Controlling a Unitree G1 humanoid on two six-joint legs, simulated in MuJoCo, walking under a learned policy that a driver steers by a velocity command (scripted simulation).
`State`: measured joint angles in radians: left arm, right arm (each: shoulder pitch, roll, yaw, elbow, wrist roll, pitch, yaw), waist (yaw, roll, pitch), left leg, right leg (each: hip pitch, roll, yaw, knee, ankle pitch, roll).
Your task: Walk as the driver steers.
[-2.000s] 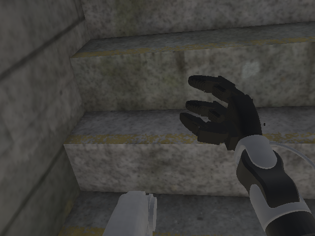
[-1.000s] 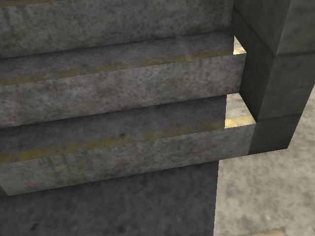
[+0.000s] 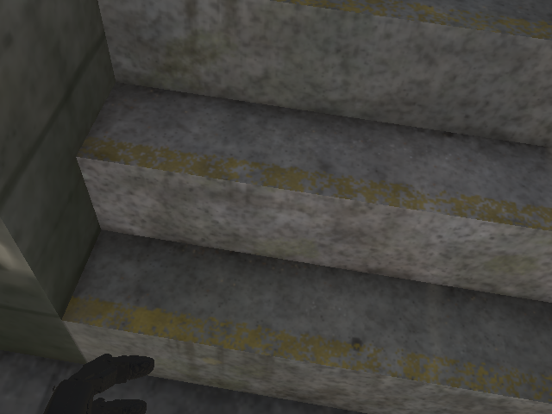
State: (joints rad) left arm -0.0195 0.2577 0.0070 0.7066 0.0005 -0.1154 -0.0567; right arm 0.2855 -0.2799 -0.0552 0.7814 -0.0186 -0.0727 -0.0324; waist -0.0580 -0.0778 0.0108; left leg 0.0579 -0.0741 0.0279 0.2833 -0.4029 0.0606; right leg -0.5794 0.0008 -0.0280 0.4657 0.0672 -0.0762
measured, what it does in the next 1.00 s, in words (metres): walks ahead, turning right: right foot, then left foot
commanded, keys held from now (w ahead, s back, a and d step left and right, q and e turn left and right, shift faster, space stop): w+e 0.62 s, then w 0.30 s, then w+q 0.08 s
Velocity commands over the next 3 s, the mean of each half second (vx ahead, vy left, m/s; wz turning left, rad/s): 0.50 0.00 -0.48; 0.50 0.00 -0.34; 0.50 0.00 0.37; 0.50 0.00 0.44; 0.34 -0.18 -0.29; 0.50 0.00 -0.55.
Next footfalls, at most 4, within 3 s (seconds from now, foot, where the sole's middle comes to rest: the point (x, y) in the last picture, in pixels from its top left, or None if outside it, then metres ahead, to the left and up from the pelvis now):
0.02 right None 0.21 -0.09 -0.76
0.42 left None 0.34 0.09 -0.76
0.86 right None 0.32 -0.22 -0.76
1.28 left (275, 304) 0.59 -0.03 -0.51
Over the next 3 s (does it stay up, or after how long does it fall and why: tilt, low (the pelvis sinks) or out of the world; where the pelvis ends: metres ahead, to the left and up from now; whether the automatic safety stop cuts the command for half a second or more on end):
stays up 0.53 -0.04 0.25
